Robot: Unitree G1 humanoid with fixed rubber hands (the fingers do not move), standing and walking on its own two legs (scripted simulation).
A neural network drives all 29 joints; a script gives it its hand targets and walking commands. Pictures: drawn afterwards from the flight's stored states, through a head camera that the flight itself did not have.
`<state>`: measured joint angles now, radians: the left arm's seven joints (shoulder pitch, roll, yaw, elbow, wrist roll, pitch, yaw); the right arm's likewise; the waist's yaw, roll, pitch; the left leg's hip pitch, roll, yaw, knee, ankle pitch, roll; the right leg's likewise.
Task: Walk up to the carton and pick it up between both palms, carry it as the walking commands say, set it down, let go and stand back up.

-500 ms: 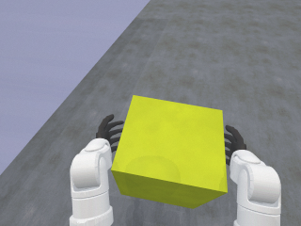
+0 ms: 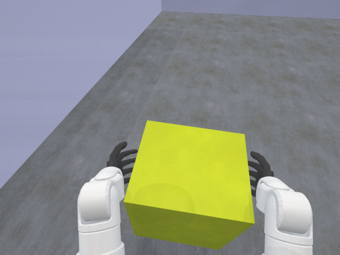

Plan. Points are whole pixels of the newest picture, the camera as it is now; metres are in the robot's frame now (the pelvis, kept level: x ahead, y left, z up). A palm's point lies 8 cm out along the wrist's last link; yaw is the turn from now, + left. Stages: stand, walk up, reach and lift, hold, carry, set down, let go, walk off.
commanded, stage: carry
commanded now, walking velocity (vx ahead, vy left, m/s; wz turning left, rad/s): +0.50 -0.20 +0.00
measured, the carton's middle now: (185, 188) +0.28 +0.01 +0.02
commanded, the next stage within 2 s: none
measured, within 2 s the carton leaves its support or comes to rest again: neither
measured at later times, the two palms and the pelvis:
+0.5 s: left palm (168, 88) +0.59 +0.08 +0.10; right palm (263, 92) +0.61 -0.24 +0.09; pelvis +0.34 -0.09 +0.00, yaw +3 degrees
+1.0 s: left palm (198, 45) +0.98 -0.03 +0.09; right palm (265, 47) +0.99 -0.35 +0.08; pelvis +0.71 -0.20 +0.01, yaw +2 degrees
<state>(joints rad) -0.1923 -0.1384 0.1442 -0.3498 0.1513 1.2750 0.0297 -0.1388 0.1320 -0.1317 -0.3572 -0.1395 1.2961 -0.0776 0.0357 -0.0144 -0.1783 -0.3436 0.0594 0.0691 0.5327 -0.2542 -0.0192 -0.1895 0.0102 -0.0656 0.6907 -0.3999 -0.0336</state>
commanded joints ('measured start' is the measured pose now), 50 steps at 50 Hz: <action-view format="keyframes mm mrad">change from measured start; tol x32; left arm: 1 -434 -888 -742 -38 -490 -22 -226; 50 -395 -852 -748 -247 -521 -63 -212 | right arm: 1 -643 860 738 -203 448 -54 222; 50 -514 908 810 -297 463 -91 188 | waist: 1 -74 185 -111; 7 -25 174 -223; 10 -18 -324 -298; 24 -78 -148 -245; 27 -85 322 -317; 35 -18 288 -64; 38 -20 -382 -215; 50 -19 -185 -254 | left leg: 1 733 346 -432 -192 674 209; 7 216 165 46 27 646 24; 11 -427 7 1 662 -380 -11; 23 247 -47 161 -99 124 19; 27 843 369 -611 -162 620 314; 34 263 290 -113 -245 235 73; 39 -410 24 56 610 -409 -45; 42 -583 58 53 513 -325 -25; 50 -82 -160 341 -56 170 -21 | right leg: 1 -730 -34 38 248 -153 30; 7 151 65 -152 -320 252 -9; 10 621 -405 509 -427 352 -253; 25 -204 -108 -109 83 840 19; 28 -619 -41 148 579 -129 69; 30 -706 -93 132 418 -135 65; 36 167 28 -148 -314 130 37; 38 491 -398 459 -516 283 -116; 45 837 -278 153 -285 1159 -103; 50 463 -144 -167 -267 1511 10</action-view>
